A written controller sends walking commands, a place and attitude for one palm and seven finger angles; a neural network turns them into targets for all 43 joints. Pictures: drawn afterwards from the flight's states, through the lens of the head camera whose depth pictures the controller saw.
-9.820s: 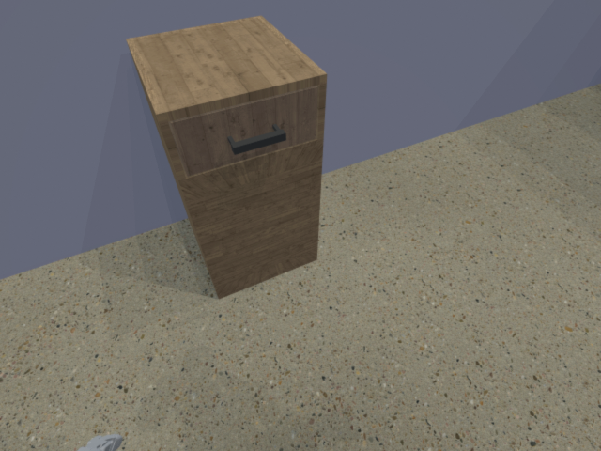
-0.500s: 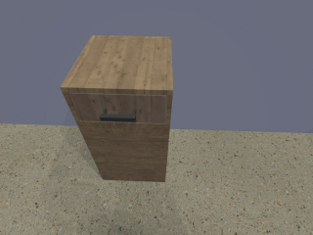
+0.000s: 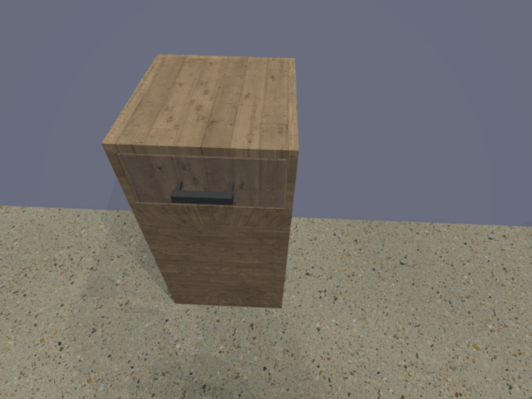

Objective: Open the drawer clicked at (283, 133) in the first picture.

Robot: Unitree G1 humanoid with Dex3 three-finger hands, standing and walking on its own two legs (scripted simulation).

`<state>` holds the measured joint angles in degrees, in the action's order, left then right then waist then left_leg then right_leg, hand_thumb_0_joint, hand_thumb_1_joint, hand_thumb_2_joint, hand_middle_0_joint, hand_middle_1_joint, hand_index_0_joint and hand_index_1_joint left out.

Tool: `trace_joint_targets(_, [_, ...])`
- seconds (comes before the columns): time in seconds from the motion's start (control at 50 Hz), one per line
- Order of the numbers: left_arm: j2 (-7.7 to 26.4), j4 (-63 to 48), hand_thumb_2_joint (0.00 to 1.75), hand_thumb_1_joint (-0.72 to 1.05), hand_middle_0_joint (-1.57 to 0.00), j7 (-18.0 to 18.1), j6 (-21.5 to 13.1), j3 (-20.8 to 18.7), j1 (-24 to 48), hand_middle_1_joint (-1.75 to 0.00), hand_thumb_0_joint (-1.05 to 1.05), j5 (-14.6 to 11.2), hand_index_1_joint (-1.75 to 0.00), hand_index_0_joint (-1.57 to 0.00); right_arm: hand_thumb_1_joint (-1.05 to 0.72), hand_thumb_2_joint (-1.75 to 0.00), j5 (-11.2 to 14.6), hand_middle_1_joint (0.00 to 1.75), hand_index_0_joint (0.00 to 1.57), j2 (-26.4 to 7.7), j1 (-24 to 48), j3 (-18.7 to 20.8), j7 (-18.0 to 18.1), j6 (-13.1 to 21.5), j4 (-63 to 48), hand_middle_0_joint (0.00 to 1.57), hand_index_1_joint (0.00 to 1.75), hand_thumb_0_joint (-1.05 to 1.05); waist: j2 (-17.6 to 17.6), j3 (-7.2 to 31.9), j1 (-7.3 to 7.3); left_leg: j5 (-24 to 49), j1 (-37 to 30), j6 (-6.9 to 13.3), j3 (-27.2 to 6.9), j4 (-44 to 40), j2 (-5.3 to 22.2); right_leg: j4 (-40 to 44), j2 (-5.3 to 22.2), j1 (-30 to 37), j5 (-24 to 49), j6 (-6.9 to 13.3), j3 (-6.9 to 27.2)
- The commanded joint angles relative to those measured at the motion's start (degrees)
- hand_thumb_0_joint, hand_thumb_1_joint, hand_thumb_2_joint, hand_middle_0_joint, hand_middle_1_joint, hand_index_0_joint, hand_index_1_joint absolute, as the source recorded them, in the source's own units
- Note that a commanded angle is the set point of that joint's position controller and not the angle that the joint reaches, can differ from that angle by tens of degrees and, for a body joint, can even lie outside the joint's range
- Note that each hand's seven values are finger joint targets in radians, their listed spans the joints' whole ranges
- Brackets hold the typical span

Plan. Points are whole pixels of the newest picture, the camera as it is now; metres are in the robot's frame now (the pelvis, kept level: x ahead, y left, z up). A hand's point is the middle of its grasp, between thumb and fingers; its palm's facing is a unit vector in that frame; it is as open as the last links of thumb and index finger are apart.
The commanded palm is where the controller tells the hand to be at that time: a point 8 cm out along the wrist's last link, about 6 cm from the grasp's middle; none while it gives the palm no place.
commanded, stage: look again from close up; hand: left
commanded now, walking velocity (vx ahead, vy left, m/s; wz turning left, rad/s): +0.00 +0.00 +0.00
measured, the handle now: (203, 191) +0.56 +0.18 -0.07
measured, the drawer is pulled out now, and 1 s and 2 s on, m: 0.00 0.00 0.00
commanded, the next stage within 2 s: raise the hand with hooked fingers in 0.22 s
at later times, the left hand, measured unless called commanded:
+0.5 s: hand (127, 380) +0.16 +0.22 -0.07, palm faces -0.09 -0.67 -0.73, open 7.6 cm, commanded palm +0.12 +0.24 -0.04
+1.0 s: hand (117, 348) +0.20 +0.24 -0.03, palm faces +0.08 -0.07 -0.99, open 10.1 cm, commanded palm +0.17 +0.23 +0.03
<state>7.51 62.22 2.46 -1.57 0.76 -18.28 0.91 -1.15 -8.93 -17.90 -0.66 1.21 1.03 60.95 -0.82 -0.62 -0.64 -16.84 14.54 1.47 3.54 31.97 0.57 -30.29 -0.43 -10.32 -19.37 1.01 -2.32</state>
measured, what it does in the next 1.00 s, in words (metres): lowers itself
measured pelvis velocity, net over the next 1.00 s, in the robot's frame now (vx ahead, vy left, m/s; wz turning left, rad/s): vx -0.03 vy -0.02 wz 0.03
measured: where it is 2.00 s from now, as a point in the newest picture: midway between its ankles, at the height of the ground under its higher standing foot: outside the picture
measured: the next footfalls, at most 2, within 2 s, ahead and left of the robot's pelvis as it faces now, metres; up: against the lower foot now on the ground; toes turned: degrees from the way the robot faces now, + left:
none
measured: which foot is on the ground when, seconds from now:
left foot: down 0.00-1.00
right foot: down 0.00-1.00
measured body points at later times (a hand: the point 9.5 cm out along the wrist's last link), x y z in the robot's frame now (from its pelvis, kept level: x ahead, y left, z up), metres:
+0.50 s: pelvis +0.00 +0.01 -0.01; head +0.01 -0.01 +0.44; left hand +0.17 +0.25 -0.02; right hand +0.11 -0.24 -0.13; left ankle +0.00 +0.10 -0.73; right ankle -0.03 -0.10 -0.73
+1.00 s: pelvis -0.03 -0.02 -0.05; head +0.01 -0.05 +0.40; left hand +0.19 +0.24 +0.03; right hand +0.21 -0.21 -0.15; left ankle +0.00 +0.10 -0.73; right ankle -0.03 -0.10 -0.73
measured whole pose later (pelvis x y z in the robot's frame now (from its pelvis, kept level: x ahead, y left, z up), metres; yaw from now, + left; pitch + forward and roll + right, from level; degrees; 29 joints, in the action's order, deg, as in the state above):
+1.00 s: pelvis -0.03 -0.02 -0.05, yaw +2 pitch +10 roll +1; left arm 21.8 2.0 23.3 -0.3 1.3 -14.8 58.3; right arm -3.8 -11.2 -3.7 -0.6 0.5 -5.6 32.3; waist -2.5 6.5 4.7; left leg -23.5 40.5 -0.3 1.3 54.1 0.9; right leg -55.3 -1.0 -37.3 -28.2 3.8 -4.2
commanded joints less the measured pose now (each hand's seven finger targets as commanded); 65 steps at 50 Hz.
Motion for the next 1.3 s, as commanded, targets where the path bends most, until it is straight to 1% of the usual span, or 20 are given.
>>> trace_joint_targets(0.0, [5.5, -2.2, 0.90, 0.90, -0.20, 0.2, -0.2, -0.7, -4.0, -0.30, 0.00, -0.3, -0.30, -0.20, -0.90, -0.90, 0.3, 0.30, 0.20, -5.1, -2.1, 0.4, 0.3, 0.7, -1.8, 0.20, 0.30, 0.00, 1.2, -3.9, 0.71, 11.0, -0.2, 1.5, -6.4, -7.1, 5.5, 5.6, 5.0, -2.9, 9.1, 1.9, 5.4])
trace_joint_targets(0.28, [6.8, -1.6, 0.90, 0.90, -0.20, -0.1, 0.4, -0.9, -2.8, -0.30, 0.00, -0.3, -0.30, -0.20, -0.90, -0.90, 0.3, 0.30, 0.20, -6.5, -0.6, 0.3, 0.6, 0.9, 0.1, 0.20, 0.30, 0.00, 0.0, -1.9, 0.88, 17.0, -4.5, 1.8, -6.0, -8.9, 5.9, 6.2, 5.4, -0.6, 12.4, 0.8, 4.4])
trace_joint_targets(0.3, [8.1, -0.6, 0.90, 0.90, -0.20, 2.2, -0.7, -1.1, -5.7, -0.30, 0.00, 0.6, -0.30, -0.20, -0.90, -0.90, 1.1, 0.30, 0.20, -8.0, 4.0, 0.9, 0.3, 1.0, -3.7, 0.20, 0.30, 0.00, 2.7, -4.6, 2.16, 26.0, -0.8, -0.1, -5.0, 2.4, 6.4, 8.2, 8.3, -3.2, 32.4, -0.3, 8.0])
trace_joint_targets(0.32, [28.6, -88.8, 0.89, 0.88, -0.20, 3.6, -9.0, -3.1, 38.6, -0.32, 0.00, 9.7, -0.32, -0.20, -0.90, -0.90, 3.6, 0.30, 0.20, -16.4, 2.2, 2.3, 2.0, 9.3, -22.9, 0.20, 0.30, 0.00, -14.2, 24.6, -2.67, 33.9, -17.0, 1.3, -4.7, -5.5, 0.6, -0.1, 1.6, -2.5, 30.9, 2.3, 6.9])
trace_joint_targets(0.34, [23.6, -74.4, 0.88, 0.85, -0.20, 7.8, -4.7, -3.5, 11.4, -0.33, 0.00, 11.3, -0.33, -0.20, -0.90, -0.90, 2.5, 0.30, 0.20, -11.5, 4.9, 1.5, 4.4, 15.2, -20.0, 0.20, 0.30, 0.00, -22.5, 24.9, 1.58, 43.5, -25.5, -0.5, -6.5, -6.5, 4.0, -6.1, 0.5, -8.7, 11.2, 2.4, 0.8])
trace_joint_targets(0.36, [11.7, -66.6, 0.87, 0.83, -0.21, 10.6, 4.3, 2.0, -4.2, -0.34, 0.00, 10.6, -0.34, -0.21, -0.90, -0.90, 3.6, 0.30, 0.20, -9.1, 6.4, 2.8, 4.6, 16.9, -18.8, 0.20, 0.30, 0.00, -15.5, 15.8, -0.14, 36.3, -15.6, -2.9, -7.5, -10.4, 4.1, -10.9, -0.5, -14.7, -1.5, 0.7, -2.1])
trace_joint_targets(0.38, [4.3, -63.1, 0.86, 0.81, -0.21, 10.6, 6.2, 7.3, -5.7, -0.36, 0.00, 13.9, -0.36, -0.21, -0.90, -0.90, 3.6, 0.30, 0.20, -8.1, 6.6, 2.4, 4.3, 17.2, -18.6, 0.20, 0.30, 0.00, -9.0, 7.9, -0.73, 31.9, -9.3, -1.6, -6.7, -8.7, 3.9, -9.0, -0.1, -16.6, -1.4, 0.4, -1.5])
trace_joint_targets(0.4, [10.0, -67.4, 0.85, 0.78, -0.21, 12.2, 5.8, 5.3, 0.8, -0.37, 0.00, 19.0, -0.37, -0.21, -0.90, -0.90, 2.2, 0.30, 0.20, -10.6, 9.2, 3.1, 3.4, 16.7, -22.0, 0.20, 0.30, 0.00, -4.7, 1.9, -0.97, 22.5, -2.7, -1.1, -7.2, -5.2, 2.8, -4.9, 0.1, -18.2, 0.5, 0.9, -0.9])
trace_joint_targets(0.44, [13.8, -61.7, 0.83, 0.74, -0.21, 15.2, 5.5, 2.1, -6.0, -0.40, 0.00, 31.8, -0.40, -0.21, -0.90, -0.90, -0.3, 0.30, 0.20, -12.3, 10.2, 3.6, 2.7, 13.4, -26.4, 0.20, 0.30, 0.00, 3.6, 5.6, 0.27, 10.6, 4.9, -0.2, -6.2, 0.4, 0.2, -2.4, -1.0, -19.0, 2.7, 2.2, 0.4])
trace_joint_targets(0.46, [15.0, -61.4, 0.82, 0.71, -0.21, 16.5, 5.1, 0.6, -9.4, -0.42, 0.00, 37.3, -0.42, -0.21, -0.90, -0.90, -0.8, 0.30, 0.20, -12.6, 11.3, 4.3, 1.8, 11.7, -29.2, 0.20, 0.30, 0.00, 3.7, 8.7, 2.46, 13.8, 5.6, 0.0, -5.4, 2.8, -0.7, -3.5, -1.7, -17.3, 5.8, 2.7, 2.8])
trace_joint_targets(0.48, [13.8, -58.5, 0.81, 0.69, -0.22, 18.1, 4.9, 0.9, -14.7, -0.43, 0.00, 43.7, -0.43, -0.22, -0.90, -0.90, -1.7, 0.30, 0.20, -12.1, 11.8, 4.7, 1.0, 9.2, -30.2, 0.20, 0.30, 0.00, 9.0, 12.2, 3.99, 14.3, 8.2, -0.5, -4.4, 4.4, -0.7, -6.5, -2.4, -18.1, 5.6, 2.8, 2.3])
trace_joint_targets(0.52, [7.2, -54.2, 0.79, 0.64, -0.22, 19.4, 4.1, 6.6, -19.4, -0.47, 0.00, 51.9, -0.47, -0.22, -0.90, -0.90, -2.2, 0.30, 0.20, -11.9, 14.9, 5.2, -1.1, 4.9, -33.3, 0.20, 0.30, 0.00, 14.9, 5.1, 5.06, 7.2, 15.7, -0.8, -3.5, 6.5, -1.0, -7.5, -2.2, -23.8, 1.8, 3.1, 3.5])
trace_joint_targets(0.58, [14.5, -60.1, 0.76, 0.57, -0.22, 21.4, -0.4, 0.8, -16.3, -0.51, 0.00, 58.5, -0.51, -0.22, -0.90, -0.90, -1.7, 0.30, 0.20, -11.3, 18.1, 4.8, -2.7, 1.2, -36.9, 0.20, 0.30, 0.00, 11.0, 10.2, 8.26, 5.0, 19.6, -0.7, -2.6, 9.4, -2.5, -10.0, -1.0, -21.5, 4.6, 3.5, 7.9])
trace_joint_targets(0.66, [24.4, -70.1, 0.72, 0.48, -0.23, 25.9, -4.5, -8.3, -5.0, -0.57, 0.00, 63.6, -0.57, -0.23, -0.90, -0.90, -3.2, 0.30, 0.20, -10.1, 17.5, 4.3, -2.3, -1.9, -39.3, 0.20, 0.30, 0.00, 3.9, 17.0, 8.09, 4.4, 18.9, 0.1, -2.7, 14.8, -3.8, -12.8, -0.6, -24.3, 4.1, 3.3, 11.1])
trace_joint_targets(0.76, [25.5, -78.9, 0.67, 0.36, -0.24, 30.2, -7.7, -8.6, 13.2, -0.64, 0.00, 61.6, -0.64, -0.24, -0.90, -0.90, -4.4, 0.30, 0.20, -9.6, 18.0, 4.5, -1.1, -3.3, -39.0, 0.20, 0.30, 0.00, -3.1, 21.0, 2.24, 1.7, 15.1, 0.8, -4.7, 22.9, -3.7, -14.1, -0.1, -33.6, -0.9, 2.8, 13.4])
trace_joint_targets(0.8, [23.5, -77.1, 0.65, 0.32, -0.24, 29.9, -7.1, -6.1, 13.1, -0.68, 0.00, 60.4, -0.68, -0.24, -0.90, -0.90, -4.2, 0.30, 0.20, -9.9, 17.9, 4.6, -1.0, -2.9, -38.6, 0.20, 0.30, 0.00, -3.8, 20.8, 1.09, 0.6, 14.6, 1.1, -4.5, 23.2, -3.6, -13.6, -0.2, -34.4, -1.3, 2.5, 12.2])
trace_joint_targets(0.96, [24.8, -70.1, 0.57, 0.13, -0.25, 19.9, 3.4, -4.6, 5.2, -0.80, 0.00, 55.7, -0.80, -0.25, -0.90, -0.90, -1.9, 0.30, 0.20, -9.8, 19.4, 2.2, 0.8, -4.5, -38.1, 0.20, 0.30, 0.00, 3.9, 19.6, 3.77, 4.9, 16.5, 1.2, -3.2, 13.6, -3.3, -8.5, 0.1, -14.8, 13.3, 0.9, 10.3])
trace_joint_targets(1.04, [26.1, -70.4, 0.53, 0.04, -0.26, 16.7, 1.6, -5.9, 5.6, -0.86, 0.00, 55.5, -0.86, -0.26, -0.90, -0.90, -1.9, 0.30, 0.20, -9.4, 18.6, 1.8, 1.0, -4.4, -37.0, 0.20, 0.30, 0.00, 3.3, 16.1, 4.80, 5.8, 14.4, 0.8, -3.0, 9.3, -3.0, -6.7, 0.5, -12.2, 14.1, 0.6, 8.4])
trace_joint_targets(1.16, [26.8, -71.6, 0.47, -0.10, -0.27, 19.4, -2.6, -9.2, 8.5, -0.94, 0.00, 55.5, -0.94, -0.27, -0.90, -0.90, -2.1, 0.30, 0.20, -9.7, 16.7, 3.3, 0.3, -3.8, -36.4, 0.20, 0.30, 0.00, 1.8, 17.7, 4.90, 8.3, 10.1, 1.0, -3.1, 7.4, -2.8, -6.0, -0.1, -11.7, 13.6, 1.1, 6.2])
trace_joint_targets(1.28, [24.6, -71.5, 0.41, -0.24, -0.28, 20.1, -0.5, -5.2, 15.2, -1.03, 0.00, 55.7, -1.03, -0.28, -0.90, -0.90, -1.4, 0.30, 0.20, -10.7, 16.1, 4.5, -0.4, -4.2, -35.6, 0.20, 0.30, 0.00, 0.0, 17.1, 3.51, 10.2, 5.7, 0.8, -3.2, 5.9, -2.2, -5.8, -0.6, -14.2, 11.9, 1.2, 3.2])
